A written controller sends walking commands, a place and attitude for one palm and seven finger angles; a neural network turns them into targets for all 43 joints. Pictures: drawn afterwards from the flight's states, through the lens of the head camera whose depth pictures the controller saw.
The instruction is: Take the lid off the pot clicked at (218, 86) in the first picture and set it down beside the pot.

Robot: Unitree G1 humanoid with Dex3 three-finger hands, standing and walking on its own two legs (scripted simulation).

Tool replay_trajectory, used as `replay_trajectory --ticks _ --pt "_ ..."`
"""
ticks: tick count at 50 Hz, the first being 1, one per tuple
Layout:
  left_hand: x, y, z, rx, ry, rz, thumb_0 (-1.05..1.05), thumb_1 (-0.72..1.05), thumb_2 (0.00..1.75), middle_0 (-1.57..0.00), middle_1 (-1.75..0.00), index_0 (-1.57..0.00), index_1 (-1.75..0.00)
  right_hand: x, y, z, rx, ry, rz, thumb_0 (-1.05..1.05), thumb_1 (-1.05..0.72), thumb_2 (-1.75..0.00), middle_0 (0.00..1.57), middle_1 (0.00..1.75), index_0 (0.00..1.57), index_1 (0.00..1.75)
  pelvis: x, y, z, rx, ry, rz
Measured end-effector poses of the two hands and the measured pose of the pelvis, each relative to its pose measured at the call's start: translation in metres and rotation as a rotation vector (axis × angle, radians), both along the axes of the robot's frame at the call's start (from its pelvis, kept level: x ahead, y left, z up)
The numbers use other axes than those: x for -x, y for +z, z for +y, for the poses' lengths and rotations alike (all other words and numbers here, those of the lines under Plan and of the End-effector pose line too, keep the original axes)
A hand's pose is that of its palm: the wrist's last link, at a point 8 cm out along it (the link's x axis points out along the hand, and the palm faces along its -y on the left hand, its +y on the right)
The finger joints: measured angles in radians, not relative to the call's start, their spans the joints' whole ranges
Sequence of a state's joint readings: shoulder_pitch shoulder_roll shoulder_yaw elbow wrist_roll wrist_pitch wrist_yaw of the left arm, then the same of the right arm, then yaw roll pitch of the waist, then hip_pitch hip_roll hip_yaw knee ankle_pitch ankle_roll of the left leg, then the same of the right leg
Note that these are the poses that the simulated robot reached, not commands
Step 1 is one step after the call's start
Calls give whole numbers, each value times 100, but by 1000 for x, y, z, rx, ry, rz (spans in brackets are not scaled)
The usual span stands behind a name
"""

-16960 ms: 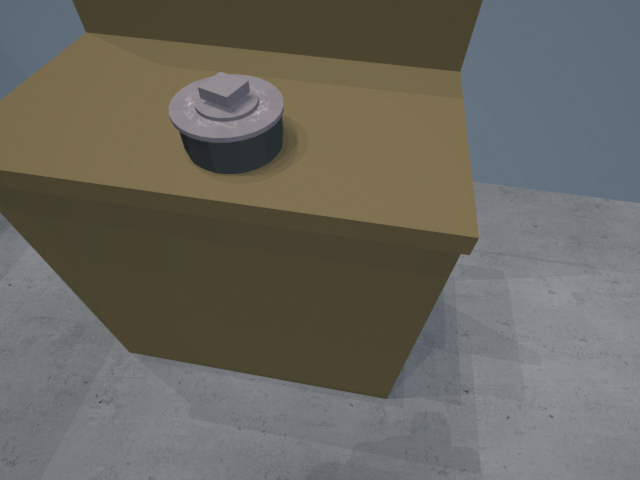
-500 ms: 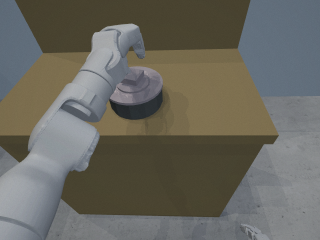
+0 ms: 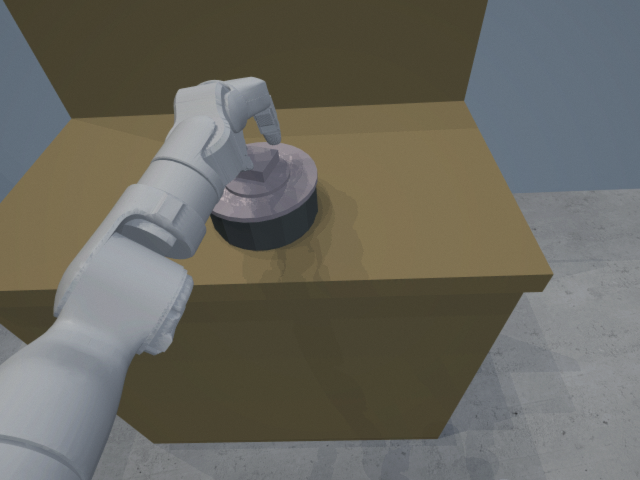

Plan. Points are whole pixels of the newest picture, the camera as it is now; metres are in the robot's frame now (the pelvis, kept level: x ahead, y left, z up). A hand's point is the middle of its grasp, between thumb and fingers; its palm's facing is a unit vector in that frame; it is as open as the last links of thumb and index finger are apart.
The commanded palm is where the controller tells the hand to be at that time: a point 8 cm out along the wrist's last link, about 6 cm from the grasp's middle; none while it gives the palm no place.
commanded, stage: lower the open fingers around the knob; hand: left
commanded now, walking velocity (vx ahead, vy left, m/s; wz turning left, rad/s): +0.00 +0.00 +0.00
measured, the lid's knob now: (254, 163) +0.50 +0.08 +0.16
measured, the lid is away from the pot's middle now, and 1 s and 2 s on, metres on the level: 0.00 0.00 0.01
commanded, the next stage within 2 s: close the fingers and squeeze the knob in 1.18 s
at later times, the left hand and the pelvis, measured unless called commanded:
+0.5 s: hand (245, 161) +0.46 +0.08 +0.19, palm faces -0.37 -0.06 -0.93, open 10.5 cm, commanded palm +0.46 +0.08 +0.24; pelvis +0.00 +0.01 +0.00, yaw +1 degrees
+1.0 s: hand (250, 162) +0.46 +0.08 +0.19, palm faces -0.38 -0.07 -0.92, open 10.4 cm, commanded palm +0.46 +0.07 +0.24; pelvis +0.00 +0.01 +0.00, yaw +1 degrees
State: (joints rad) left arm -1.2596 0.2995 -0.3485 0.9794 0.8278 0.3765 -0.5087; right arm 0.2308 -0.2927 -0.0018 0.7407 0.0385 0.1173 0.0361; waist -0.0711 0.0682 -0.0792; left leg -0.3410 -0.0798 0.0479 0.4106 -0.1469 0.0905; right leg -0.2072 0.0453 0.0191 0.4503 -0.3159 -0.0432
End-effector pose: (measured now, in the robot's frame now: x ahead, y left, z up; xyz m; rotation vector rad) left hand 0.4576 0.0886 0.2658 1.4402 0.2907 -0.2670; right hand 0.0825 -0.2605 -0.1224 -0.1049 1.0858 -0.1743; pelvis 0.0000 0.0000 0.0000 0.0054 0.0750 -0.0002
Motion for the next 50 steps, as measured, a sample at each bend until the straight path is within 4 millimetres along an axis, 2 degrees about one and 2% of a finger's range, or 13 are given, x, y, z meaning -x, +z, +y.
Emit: replay_trajectory --ticks 7,12,16,27,33,39,50 --pt "2 -4 5 -9 1 1 0 -39 167 -87 -8 -86 -7 -16 5 6 9 25 -27 1 -91 -90 20 30 20 30 4 -1 4 4 13 5" --pt "1 -6 5 -19 8 -4 0 -39 167 -87 -8 -85 -7 -14 3 12 6 28 -12 0 -91 -90 20 30 20 30 6 -2 7 6 19 17" --pt "0 -9 2 -26 6 -2 0 -39 167 -87 -8 -83 -6 -5 -1 15 2 21 17 0 -91 -90 20 30 20 30 6 -2 10 8 19 24" --pt "-4 -22 -2 -54 -8 18 0 -39 167 -87 -8 -80 -5 36 -11 18 -3 -31 104 0 -91 -90 20 30 20 30 4 -3 15 9 11 33" --pt "-6 -22 -2 -34 3 31 0 -39 167 -87 -8 -82 -6 47 -13 19 0 -38 123 1 -91 -90 20 30 20 30 4 -3 16 8 8 36" --pt "-5 -23 -4 -51 2 21 0 -39 167 -87 -8 -82 -6 44 -13 17 1 -30 109 1 -91 -90 20 30 20 30 4 -3 15 7 11 39" --pt "-5 -23 -7 -51 15 29 0 -39 167 -85 -7 -83 -7 26 -9 11 11 -7 66 0 -91 -90 20 30 20 30 4 -4 10 5 18 45"
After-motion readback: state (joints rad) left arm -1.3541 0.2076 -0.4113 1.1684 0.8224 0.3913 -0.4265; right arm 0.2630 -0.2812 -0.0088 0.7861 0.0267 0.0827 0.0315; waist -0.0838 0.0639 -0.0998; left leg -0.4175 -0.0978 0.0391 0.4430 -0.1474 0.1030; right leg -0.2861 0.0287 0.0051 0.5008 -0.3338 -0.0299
